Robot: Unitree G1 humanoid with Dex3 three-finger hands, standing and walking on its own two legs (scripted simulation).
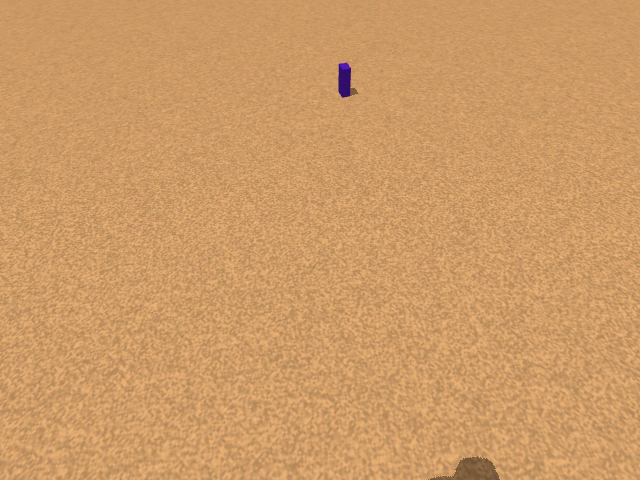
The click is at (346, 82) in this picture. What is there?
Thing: carton on end
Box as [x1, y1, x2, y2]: [338, 63, 350, 97]
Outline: 347,63 339,64 338,90 342,97 349,95 350,68
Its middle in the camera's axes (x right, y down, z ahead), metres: +0.14 -0.92 +2.34
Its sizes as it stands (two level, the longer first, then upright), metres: 0.075 0.050 0.173
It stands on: the floor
